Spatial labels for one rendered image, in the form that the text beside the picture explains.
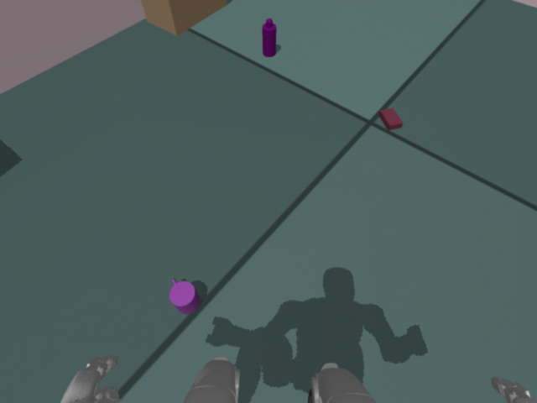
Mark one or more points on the right robot hand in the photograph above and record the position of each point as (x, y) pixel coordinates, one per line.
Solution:
(512, 392)

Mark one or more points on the left robot hand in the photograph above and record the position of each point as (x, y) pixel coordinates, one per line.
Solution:
(83, 387)

